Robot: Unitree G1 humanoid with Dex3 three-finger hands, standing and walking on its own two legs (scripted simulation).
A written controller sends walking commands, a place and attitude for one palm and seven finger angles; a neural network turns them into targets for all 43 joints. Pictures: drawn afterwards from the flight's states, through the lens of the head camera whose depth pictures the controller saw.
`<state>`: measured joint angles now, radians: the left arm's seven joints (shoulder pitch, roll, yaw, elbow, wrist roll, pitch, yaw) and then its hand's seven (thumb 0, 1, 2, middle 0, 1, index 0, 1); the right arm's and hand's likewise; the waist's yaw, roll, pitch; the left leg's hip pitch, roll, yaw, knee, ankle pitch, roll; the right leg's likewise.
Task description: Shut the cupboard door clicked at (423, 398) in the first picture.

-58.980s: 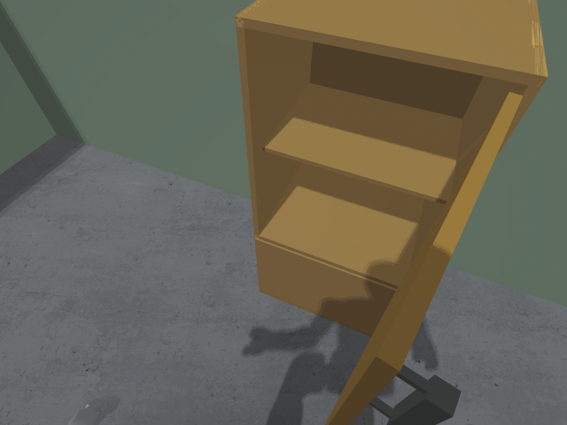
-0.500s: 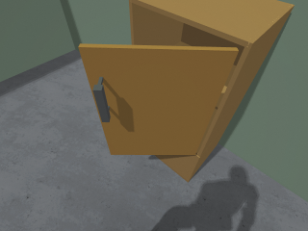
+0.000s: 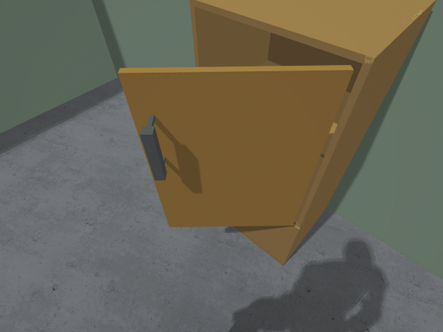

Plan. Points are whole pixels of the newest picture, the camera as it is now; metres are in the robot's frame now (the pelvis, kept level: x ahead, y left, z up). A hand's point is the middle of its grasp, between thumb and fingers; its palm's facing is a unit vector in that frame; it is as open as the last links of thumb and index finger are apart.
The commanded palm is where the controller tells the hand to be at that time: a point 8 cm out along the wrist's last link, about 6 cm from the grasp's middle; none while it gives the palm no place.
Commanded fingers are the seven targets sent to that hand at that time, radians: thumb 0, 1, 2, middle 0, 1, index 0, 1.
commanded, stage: look again from close up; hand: left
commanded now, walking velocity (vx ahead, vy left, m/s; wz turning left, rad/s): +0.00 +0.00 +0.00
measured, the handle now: (156, 148) +0.48 +0.18 +0.05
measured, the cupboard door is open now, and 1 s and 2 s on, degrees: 42 42 42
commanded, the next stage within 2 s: raise the hand and make a fist in 0.06 s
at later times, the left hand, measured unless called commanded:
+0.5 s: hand (144, 306) +0.17 +0.14 -0.02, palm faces +0.05 -1.00 +0.02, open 6.6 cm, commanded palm +0.11 +0.21 -0.04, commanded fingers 0.00 0.90 0.90 -0.51 -0.64 -0.51 -0.64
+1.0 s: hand (121, 304) +0.17 +0.18 -0.01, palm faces +0.13 -0.99 -0.02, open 4.2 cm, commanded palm +0.13 +0.23 +0.00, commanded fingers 0.00 0.90 0.90 -0.97 -1.14 -0.97 -1.14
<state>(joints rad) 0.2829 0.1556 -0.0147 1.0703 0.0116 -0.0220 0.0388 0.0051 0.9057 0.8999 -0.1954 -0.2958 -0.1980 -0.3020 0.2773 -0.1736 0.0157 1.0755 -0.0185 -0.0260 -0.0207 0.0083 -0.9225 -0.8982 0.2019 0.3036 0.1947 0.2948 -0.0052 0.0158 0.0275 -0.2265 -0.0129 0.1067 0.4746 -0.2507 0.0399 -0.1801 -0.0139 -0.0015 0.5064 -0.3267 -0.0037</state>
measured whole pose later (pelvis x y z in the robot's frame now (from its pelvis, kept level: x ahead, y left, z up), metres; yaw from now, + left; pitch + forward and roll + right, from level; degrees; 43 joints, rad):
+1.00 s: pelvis -0.04 -0.02 -0.06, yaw +3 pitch +11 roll -1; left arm 0.44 0.21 0.19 -0.07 -0.31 -0.26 -0.21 0.02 0.90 0.90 -0.79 -0.95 -0.79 -0.95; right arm 0.32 -0.20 0.00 0.55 0.03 -0.19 -0.07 0.01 -0.90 -0.90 0.21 0.30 0.20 0.30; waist -0.01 0.04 -0.12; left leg -0.78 0.03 0.03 1.01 -0.43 0.01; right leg -0.69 0.01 -0.08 1.01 -0.51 -0.04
